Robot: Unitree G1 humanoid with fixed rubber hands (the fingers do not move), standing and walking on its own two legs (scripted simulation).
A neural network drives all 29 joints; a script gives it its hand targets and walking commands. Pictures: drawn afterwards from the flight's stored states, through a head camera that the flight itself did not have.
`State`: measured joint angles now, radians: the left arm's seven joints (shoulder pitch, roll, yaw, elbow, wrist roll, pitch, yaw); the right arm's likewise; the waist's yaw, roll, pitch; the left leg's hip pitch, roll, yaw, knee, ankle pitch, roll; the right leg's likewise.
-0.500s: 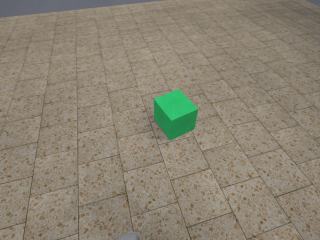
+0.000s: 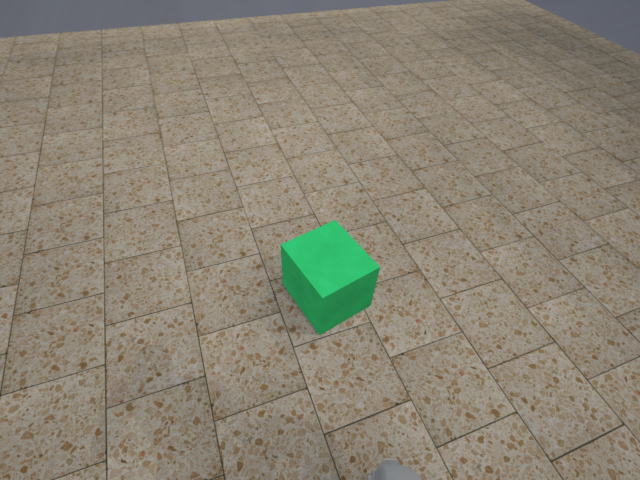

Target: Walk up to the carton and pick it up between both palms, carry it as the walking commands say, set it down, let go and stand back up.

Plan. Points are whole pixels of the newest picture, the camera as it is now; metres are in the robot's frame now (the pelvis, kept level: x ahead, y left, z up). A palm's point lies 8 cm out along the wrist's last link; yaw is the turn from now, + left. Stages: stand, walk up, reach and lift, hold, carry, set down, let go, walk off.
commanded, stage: walk up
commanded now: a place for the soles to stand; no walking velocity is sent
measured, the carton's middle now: (327, 276) +0.90 -0.06 -0.65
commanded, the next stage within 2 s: none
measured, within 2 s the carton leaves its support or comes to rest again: neither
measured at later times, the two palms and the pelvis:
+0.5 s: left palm (102, 439) +0.22 +0.30 -0.12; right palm (561, 400) +0.26 -0.35 -0.09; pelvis +0.19 -0.02 -0.02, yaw +1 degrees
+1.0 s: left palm (165, 293) +0.44 +0.26 -0.09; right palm (534, 333) +0.38 -0.38 -0.12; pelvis +0.35 -0.06 -0.01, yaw +1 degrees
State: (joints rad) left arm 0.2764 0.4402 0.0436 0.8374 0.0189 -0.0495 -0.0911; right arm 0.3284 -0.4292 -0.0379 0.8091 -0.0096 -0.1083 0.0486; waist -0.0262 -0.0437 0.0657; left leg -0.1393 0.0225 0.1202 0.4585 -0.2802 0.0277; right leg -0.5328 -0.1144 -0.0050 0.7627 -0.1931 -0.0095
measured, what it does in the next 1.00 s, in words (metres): walks ahead: right foot, then left foot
